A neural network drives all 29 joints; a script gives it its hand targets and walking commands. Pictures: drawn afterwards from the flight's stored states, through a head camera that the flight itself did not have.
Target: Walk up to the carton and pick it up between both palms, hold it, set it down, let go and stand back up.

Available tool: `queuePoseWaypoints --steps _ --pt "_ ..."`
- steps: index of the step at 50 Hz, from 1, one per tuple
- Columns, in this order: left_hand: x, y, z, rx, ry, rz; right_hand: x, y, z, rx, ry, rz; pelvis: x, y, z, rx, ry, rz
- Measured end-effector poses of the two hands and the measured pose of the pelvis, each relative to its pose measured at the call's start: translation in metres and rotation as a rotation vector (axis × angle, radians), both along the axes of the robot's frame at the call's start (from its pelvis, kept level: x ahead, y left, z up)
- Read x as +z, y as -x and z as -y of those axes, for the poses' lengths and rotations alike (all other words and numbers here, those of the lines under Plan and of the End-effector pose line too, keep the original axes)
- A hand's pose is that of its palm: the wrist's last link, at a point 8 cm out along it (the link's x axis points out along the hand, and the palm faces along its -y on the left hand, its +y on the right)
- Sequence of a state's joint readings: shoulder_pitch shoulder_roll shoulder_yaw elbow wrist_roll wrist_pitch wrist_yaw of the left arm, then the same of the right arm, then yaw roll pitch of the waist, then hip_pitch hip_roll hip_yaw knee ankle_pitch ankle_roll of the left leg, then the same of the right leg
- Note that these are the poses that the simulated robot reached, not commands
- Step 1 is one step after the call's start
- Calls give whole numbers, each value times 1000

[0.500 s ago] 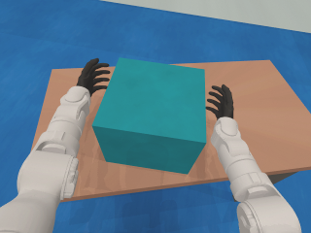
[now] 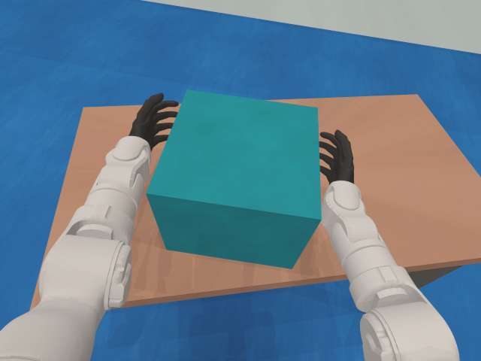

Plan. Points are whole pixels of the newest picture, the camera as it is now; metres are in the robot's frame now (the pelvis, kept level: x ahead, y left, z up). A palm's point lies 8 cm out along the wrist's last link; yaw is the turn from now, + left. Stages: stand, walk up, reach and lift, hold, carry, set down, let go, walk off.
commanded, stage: reach and lift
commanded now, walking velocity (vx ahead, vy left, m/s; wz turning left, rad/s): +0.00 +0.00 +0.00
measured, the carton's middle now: (240, 180) +0.43 -0.02 +0.03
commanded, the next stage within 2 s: none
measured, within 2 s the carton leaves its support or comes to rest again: leaves its support in 0.98 s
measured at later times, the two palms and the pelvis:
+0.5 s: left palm (140, 139) +0.47 +0.15 +0.11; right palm (340, 179) +0.38 -0.17 +0.09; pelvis +0.00 +0.00 +0.00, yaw +0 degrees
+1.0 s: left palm (139, 140) +0.46 +0.15 +0.11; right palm (339, 181) +0.37 -0.17 +0.08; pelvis +0.00 +0.00 +0.00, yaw +0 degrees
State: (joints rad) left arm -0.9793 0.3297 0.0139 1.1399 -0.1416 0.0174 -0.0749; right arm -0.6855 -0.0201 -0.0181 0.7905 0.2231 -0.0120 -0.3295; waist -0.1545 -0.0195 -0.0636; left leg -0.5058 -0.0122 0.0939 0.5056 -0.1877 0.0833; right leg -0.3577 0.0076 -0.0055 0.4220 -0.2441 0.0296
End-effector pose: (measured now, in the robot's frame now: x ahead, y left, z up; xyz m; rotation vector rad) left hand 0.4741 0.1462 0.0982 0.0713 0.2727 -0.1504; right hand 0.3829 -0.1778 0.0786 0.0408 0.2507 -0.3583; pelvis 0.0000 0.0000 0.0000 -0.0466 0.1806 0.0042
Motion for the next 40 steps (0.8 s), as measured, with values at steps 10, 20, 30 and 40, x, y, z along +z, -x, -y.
queuePoseWaypoints --steps 10,20,30,40 --pt "3 1 0 -18 0 28 3 0 -1 1 40 38 0 0 0 0 0 0" --pt "7 6 -2 -31 0 49 6 5 -3 4 75 76 0 1 0 0 0 11" --pt "8 9 -3 -27 7 59 7 6 -3 5 72 90 0 2 0 0 0 17" --pt "8 10 -3 -26 3 59 6 6 -3 7 75 97 0 1 0 0 -1 18"
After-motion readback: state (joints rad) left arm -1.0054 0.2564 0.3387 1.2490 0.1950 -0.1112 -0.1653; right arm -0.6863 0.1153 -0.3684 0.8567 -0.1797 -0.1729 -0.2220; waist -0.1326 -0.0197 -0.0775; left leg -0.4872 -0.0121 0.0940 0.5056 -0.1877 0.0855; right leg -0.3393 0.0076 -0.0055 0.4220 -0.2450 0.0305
